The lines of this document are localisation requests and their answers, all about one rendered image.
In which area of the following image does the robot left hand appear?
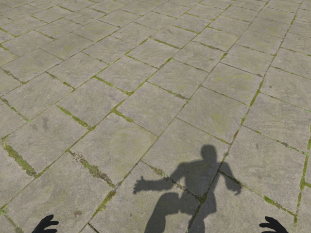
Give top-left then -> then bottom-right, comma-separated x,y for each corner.
32,215 -> 59,233

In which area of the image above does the robot right hand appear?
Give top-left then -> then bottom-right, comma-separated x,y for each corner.
259,216 -> 288,233

